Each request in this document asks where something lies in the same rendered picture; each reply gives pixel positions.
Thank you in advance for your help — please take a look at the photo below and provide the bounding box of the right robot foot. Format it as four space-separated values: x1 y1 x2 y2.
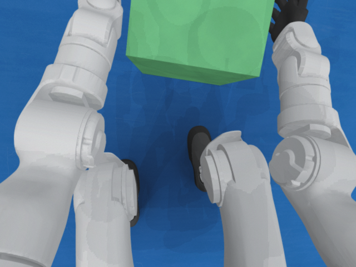
187 126 211 192

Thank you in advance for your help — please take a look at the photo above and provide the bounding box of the robot left upper arm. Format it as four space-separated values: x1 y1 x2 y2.
0 99 106 267

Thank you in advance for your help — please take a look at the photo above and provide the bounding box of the carton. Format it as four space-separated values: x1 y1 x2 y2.
126 0 275 86

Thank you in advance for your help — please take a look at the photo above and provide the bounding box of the robot right upper arm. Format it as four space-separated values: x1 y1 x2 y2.
269 134 356 267

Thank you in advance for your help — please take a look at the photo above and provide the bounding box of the left robot foot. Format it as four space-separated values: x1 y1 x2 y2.
121 159 140 227

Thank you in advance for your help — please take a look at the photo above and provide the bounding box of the robot left forearm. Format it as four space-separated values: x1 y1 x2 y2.
14 0 123 155

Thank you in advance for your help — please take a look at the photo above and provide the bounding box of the robot foot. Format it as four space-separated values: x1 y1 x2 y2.
187 126 211 192
121 159 140 227

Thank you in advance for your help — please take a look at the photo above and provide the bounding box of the right robot hand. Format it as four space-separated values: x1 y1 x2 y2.
269 0 308 42

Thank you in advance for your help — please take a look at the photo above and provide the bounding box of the robot right forearm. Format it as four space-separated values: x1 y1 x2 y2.
271 21 353 151

